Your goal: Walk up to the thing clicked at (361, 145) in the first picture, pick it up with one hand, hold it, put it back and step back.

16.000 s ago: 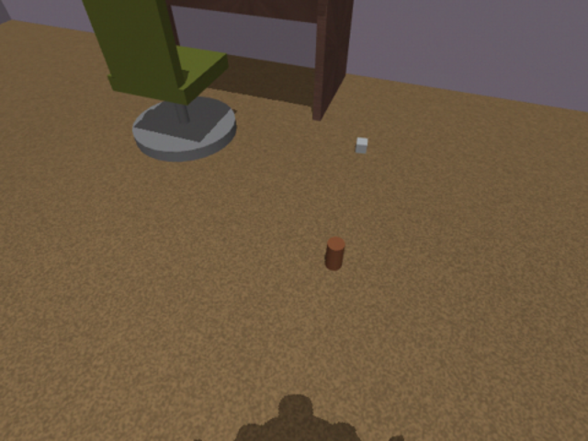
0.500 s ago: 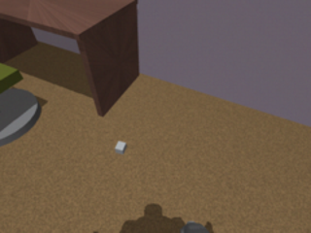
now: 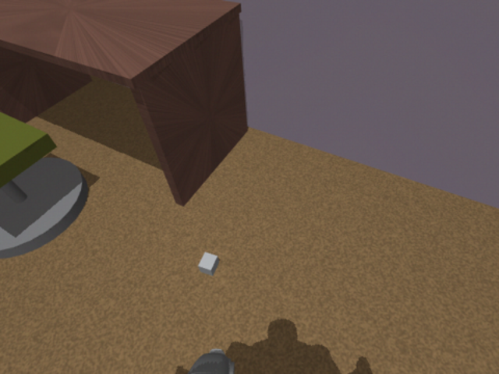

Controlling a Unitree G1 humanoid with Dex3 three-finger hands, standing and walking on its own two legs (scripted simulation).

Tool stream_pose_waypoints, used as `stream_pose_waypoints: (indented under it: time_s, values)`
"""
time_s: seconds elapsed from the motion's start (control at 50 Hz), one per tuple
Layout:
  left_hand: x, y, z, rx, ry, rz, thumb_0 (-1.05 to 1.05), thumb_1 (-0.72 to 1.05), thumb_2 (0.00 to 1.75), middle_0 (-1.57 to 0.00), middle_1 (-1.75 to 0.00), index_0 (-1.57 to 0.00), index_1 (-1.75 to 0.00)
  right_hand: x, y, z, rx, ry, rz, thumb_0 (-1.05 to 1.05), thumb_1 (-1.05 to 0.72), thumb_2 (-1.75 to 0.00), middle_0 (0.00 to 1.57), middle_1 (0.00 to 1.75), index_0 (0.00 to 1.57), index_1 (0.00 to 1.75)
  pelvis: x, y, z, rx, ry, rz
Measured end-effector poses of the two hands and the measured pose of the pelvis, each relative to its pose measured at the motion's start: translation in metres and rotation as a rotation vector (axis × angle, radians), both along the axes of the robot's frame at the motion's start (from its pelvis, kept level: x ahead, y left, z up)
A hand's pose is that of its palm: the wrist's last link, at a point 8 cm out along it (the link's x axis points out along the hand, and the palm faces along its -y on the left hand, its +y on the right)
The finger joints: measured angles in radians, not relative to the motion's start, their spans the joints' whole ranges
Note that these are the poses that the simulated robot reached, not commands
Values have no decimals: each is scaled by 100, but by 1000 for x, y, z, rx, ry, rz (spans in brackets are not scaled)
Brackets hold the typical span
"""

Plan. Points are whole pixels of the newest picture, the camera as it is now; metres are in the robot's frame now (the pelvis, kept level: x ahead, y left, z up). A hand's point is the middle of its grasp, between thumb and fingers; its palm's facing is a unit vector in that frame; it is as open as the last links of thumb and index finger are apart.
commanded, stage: walk up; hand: left
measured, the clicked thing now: (208, 263) +0.65 +0.26 -0.74
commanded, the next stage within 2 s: none
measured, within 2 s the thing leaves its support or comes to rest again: neither
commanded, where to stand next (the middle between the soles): +0.27 +0.03 m, yaw -1 degrees
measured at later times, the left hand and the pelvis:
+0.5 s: hand (104, 349) +0.19 +0.31 -0.14, palm faces -0.07 -0.92 -0.38, open 7.4 cm; pelvis +0.15 +0.03 -0.01, yaw -1 degrees
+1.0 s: hand (130, 300) +0.29 +0.30 -0.16, palm faces +0.00 -0.93 -0.36, open 7.4 cm; pelvis +0.21 +0.03 -0.02, yaw +0 degrees
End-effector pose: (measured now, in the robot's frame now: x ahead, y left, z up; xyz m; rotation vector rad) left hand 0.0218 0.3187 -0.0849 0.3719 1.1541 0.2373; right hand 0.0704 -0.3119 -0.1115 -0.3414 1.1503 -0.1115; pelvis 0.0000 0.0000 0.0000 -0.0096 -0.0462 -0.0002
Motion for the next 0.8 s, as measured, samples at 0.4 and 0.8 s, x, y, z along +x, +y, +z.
stream_pose_waypoints:
  time_s: [0.4, 0.8]
  values:
    - [135, 39, -31, -68, 18, -26, 1, 90, 89, -20, -30, -20, -29, 113, 41, 28, -71, -93, -23, 0, -90, -90, 20, 30, 21, 30, 120, 40, -3, 12, -26, 6]
    - [230, -4, -1, 24, -31, -48, 1, 90, 89, -20, -30, -21, -30, 173, 18, -25, 22, 54, -40, 0, -90, -90, 20, 30, 20, 30, 190, 9, -6, 32, -1, -8]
